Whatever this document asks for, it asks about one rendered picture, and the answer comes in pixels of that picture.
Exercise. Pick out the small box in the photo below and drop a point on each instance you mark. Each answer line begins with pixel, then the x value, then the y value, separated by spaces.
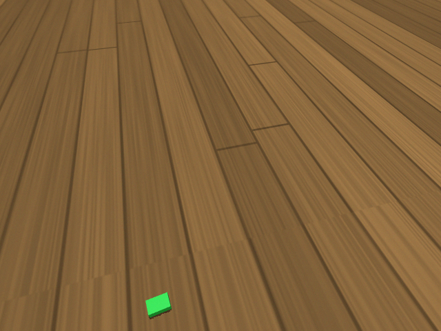
pixel 158 304

